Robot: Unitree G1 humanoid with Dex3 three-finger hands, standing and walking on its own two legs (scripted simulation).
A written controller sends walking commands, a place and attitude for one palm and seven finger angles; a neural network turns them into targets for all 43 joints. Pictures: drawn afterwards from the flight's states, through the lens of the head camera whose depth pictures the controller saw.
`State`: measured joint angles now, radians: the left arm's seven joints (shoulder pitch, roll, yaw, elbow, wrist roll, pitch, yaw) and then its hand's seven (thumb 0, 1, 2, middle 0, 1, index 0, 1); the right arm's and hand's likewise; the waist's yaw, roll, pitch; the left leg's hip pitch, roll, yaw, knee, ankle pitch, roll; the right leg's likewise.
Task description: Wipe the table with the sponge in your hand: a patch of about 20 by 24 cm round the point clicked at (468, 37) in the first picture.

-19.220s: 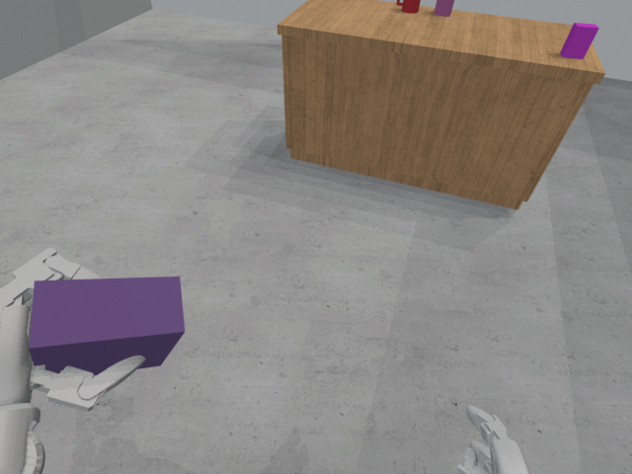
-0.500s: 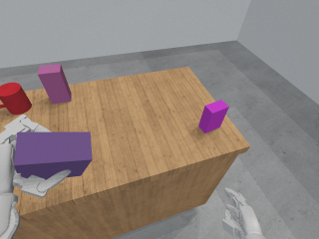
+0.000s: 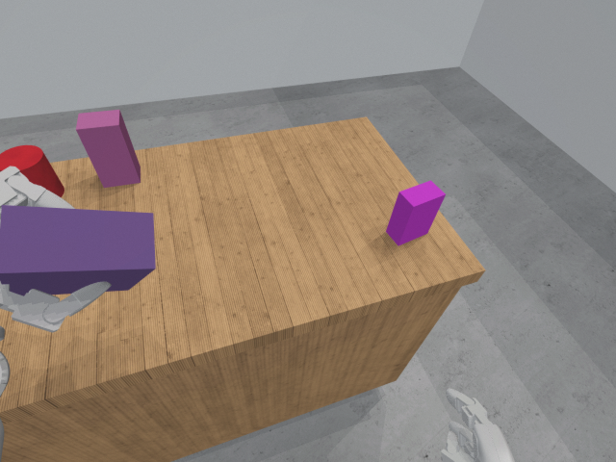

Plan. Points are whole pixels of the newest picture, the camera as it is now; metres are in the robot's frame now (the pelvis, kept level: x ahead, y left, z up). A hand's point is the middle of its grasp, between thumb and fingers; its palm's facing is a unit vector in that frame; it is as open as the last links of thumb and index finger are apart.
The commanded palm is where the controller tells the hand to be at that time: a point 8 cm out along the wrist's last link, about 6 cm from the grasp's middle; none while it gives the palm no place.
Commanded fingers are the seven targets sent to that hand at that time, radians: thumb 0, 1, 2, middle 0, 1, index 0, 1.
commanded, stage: come to a stop and stand still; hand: left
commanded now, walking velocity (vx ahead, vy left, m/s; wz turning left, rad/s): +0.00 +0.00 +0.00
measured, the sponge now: (98, 256) +0.26 +0.25 +0.16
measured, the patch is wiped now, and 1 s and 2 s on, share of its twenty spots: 0.00 0.00 0.00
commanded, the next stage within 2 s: look again from close up in 0.74 s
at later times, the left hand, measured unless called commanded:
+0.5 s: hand (94, 250) +0.27 +0.26 +0.17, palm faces +0.36 -0.86 -0.37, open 9.8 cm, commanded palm +0.20 +0.29 +0.18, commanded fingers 0.00 0.10 1.30 -1.20 -1.60 -1.20 -1.60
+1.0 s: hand (88, 258) +0.26 +0.26 +0.16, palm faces +0.37 -0.85 -0.38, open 9.8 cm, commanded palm +0.20 +0.30 +0.18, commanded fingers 0.00 0.10 1.30 -1.20 -1.60 -1.20 -1.60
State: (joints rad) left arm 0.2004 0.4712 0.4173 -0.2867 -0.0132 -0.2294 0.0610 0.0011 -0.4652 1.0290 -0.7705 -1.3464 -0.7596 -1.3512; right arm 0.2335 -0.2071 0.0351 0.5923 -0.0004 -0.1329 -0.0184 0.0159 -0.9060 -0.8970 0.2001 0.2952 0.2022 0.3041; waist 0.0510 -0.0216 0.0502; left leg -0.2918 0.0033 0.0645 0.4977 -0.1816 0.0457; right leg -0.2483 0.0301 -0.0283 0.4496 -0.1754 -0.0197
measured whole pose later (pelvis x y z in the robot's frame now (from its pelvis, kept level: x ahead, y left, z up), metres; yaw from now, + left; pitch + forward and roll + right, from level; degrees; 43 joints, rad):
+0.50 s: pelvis +0.04 +0.01 +0.00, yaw +0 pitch +0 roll -1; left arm 0.39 0.37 0.35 -0.44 -0.04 -0.26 0.08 0.00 -0.47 1.03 -0.77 -1.35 -0.76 -1.35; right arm 0.18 -0.19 0.04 0.58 0.00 -0.18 -0.02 0.02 -0.91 -0.90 0.20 0.30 0.20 0.30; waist 0.03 -0.03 0.04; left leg -0.25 -0.02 0.06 0.46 -0.23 0.06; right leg -0.20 0.01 -0.02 0.40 -0.21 0.00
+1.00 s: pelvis +0.04 +0.01 +0.01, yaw +1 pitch +0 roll -1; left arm 0.43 0.37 0.34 -0.46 -0.04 -0.20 0.09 0.00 -0.46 1.03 -0.77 -1.35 -0.76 -1.35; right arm 0.21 -0.19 0.04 0.58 0.00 -0.12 -0.04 0.02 -0.91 -0.90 0.20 0.30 0.20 0.30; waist 0.02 -0.02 0.03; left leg -0.23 -0.03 0.05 0.44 -0.21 0.06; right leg -0.17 0.01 -0.03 0.37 -0.20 0.00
